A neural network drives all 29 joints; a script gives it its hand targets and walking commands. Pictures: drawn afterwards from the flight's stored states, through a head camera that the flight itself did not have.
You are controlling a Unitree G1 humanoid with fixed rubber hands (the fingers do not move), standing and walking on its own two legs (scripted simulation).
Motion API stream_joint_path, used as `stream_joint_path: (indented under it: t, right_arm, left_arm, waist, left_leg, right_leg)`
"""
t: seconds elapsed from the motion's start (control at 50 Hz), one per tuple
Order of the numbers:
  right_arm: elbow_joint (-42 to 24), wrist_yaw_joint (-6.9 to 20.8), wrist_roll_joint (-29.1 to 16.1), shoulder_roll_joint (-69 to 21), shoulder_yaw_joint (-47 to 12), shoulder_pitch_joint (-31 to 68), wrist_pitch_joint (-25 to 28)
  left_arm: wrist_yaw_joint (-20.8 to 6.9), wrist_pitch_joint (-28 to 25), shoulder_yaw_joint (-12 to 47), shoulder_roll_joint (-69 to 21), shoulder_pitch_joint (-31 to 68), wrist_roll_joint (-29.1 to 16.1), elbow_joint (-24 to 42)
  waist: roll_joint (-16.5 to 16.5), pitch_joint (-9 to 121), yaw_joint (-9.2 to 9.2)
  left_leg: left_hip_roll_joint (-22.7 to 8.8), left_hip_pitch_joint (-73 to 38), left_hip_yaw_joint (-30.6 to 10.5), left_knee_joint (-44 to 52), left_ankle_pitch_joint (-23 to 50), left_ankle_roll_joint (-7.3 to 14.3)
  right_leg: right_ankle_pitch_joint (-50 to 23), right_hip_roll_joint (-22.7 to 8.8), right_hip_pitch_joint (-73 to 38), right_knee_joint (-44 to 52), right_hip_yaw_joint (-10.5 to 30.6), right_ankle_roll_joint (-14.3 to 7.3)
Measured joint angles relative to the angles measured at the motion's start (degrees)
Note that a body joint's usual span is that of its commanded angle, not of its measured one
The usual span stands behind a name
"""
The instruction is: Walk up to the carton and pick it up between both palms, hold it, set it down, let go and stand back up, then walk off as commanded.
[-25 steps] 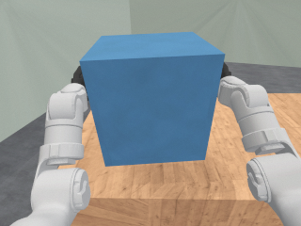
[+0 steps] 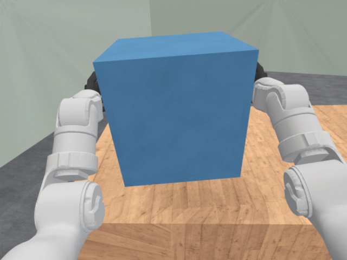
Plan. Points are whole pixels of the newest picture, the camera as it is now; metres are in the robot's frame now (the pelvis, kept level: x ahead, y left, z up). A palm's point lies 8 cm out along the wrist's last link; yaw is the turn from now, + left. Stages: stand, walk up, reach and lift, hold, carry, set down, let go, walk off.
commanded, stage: hold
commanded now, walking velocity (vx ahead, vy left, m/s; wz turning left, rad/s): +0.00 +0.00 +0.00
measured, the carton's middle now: (175, 104) +0.41 -0.02 +0.26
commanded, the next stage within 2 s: none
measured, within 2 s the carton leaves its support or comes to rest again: neither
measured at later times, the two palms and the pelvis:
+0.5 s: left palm (93, 99) +0.40 +0.17 +0.29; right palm (251, 88) +0.38 -0.19 +0.30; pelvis +0.01 +0.00 +0.00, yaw +1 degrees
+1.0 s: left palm (91, 103) +0.38 +0.17 +0.29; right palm (253, 92) +0.37 -0.18 +0.29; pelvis +0.01 +0.01 +0.00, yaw +0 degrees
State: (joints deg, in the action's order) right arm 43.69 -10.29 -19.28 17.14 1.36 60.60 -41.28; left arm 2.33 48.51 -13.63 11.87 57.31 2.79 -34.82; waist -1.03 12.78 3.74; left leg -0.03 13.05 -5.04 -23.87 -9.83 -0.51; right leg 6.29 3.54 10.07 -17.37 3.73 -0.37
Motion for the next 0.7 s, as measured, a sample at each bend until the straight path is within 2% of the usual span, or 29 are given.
stream_joint_path:
  t: [0.18, 0.36, 0.52, 0.7]
  right_arm:
    - [2.23, -0.05, 1.11, -0.93, 0.28, 1.52, 1.09]
    - [0.71, -0.97, 0.71, -1.12, 0.02, 0.77, 1.07]
    - [-0.53, -1.36, -1.84, 0.03, -1.73, -0.93, 0.72]
    - [-6.64, -2.39, -3.52, 0.00, -2.36, -5.61, -0.23]
  left_arm:
    - [-0.12, -1.58, 0.88, 2.09, 2.43, -1.65, -4.12]
    - [-0.49, -3.08, 1.21, 2.92, 3.56, -2.29, -6.17]
    - [-0.54, -1.80, 2.01, 1.69, 0.24, -1.49, -2.18]
    - [0.49, 1.02, 2.71, 0.80, -5.11, -2.17, 6.17]
  waist:
    - [-0.17, 0.74, 0.30]
    - [0.56, 0.95, 0.82]
    - [0.63, 0.40, 0.50]
    - [0.39, -0.38, 0.87]
  left_leg:
    - [-0.08, 1.77, -0.65, -0.14, 0.42, -0.37]
    - [-0.12, 1.91, -0.81, 0.02, 0.16, -0.37]
    - [0.02, 0.57, -0.63, 0.15, -0.58, -0.07]
    - [0.23, -1.08, -0.70, -0.38, -1.61, 0.27]
  right_leg:
    - [0.03, 0.14, 1.81, -0.63, -0.66, -0.33]
    - [0.20, 0.18, 1.76, -0.20, -0.79, -0.38]
    - [0.49, -0.01, -0.01, 0.85, -0.58, -0.11]
    - [1.07, -0.20, -2.23, 1.42, -0.61, 0.24]
